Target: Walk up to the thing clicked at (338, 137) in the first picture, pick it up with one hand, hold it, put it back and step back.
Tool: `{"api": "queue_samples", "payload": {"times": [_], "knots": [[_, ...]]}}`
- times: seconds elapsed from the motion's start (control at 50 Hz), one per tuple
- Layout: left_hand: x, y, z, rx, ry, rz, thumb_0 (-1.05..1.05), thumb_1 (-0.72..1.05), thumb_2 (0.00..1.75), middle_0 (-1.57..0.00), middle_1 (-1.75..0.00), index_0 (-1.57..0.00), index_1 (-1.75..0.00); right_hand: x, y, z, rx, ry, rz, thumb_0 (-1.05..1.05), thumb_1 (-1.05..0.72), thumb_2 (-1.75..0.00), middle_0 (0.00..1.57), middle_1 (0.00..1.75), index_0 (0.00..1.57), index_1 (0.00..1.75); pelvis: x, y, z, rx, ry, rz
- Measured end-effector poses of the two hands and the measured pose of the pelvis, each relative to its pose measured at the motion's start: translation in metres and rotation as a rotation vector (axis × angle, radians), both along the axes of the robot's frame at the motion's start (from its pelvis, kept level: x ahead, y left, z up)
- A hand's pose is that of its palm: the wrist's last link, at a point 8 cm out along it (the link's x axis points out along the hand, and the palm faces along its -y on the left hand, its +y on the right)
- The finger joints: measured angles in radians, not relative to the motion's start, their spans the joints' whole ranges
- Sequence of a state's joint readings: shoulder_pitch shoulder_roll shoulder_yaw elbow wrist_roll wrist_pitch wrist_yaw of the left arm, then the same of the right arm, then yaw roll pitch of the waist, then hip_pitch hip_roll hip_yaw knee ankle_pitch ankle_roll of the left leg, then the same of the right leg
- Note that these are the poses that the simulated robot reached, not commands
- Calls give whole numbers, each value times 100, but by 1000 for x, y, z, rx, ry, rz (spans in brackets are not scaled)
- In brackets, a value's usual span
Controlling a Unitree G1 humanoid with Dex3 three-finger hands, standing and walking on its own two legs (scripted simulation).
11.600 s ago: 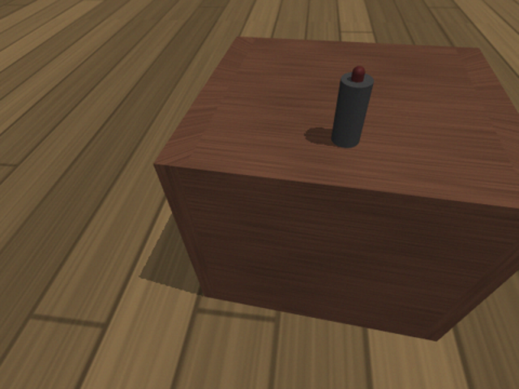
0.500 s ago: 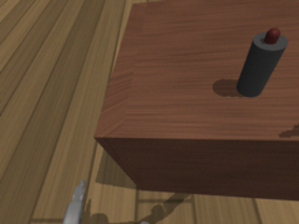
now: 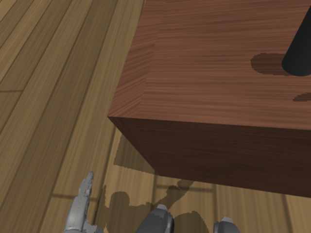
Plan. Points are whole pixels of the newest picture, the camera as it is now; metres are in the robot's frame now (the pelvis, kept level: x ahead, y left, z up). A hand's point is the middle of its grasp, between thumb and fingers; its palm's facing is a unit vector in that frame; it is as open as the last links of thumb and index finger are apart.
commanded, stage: close in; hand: right
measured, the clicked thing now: out of the picture +0.55 -0.22 +0.15
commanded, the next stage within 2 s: rest palm in 0.46 s
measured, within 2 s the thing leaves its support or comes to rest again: leaves its support in 1.72 s
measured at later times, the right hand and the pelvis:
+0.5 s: hand out of the picture +0.55 -0.24 +0.12, palm faces +0.18 +0.98 +0.02, open 17.6 cm; pelvis +0.02 +0.01 +0.00, yaw +0 degrees
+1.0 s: hand out of the picture +0.56 -0.22 +0.13, palm faces +0.20 +0.98 +0.02, open 16.8 cm; pelvis +0.02 +0.01 +0.01, yaw -1 degrees
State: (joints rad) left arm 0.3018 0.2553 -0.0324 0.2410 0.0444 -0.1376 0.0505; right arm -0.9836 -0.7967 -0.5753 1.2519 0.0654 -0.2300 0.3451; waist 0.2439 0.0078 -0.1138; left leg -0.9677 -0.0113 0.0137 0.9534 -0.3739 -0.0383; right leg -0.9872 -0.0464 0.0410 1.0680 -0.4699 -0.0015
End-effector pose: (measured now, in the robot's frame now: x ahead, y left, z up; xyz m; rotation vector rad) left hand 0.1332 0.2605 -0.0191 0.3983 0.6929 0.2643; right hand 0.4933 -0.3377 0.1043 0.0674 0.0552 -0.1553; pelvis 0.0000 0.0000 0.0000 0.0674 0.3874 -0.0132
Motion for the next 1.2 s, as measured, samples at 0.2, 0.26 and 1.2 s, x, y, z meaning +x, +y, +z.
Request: {"api": "queue_samples", "payload": {"times": [0.2,0.26,1.2], "knots": [[2,-2,7,-31,-30,23,-1,-52,4,-6,-6,-7,-5,25,27,14,-38,-23,-38,-2,59,-3,4,5,4,5,5,2,0,5,9,11],[6,-7,4,-65,-27,24,-1,-52,3,-6,-6,-7,-5,25,31,18,-49,-12,-41,-2,60,-4,4,5,4,5,8,2,1,2,6,11],[15,10,11,-74,-33,7,-1,-54,5,-6,-5,-5,-5,45,75,36,-49,-18,-35,-2,49,-15,56,35,56,35,12,13,6,-18,-8,3]]}}
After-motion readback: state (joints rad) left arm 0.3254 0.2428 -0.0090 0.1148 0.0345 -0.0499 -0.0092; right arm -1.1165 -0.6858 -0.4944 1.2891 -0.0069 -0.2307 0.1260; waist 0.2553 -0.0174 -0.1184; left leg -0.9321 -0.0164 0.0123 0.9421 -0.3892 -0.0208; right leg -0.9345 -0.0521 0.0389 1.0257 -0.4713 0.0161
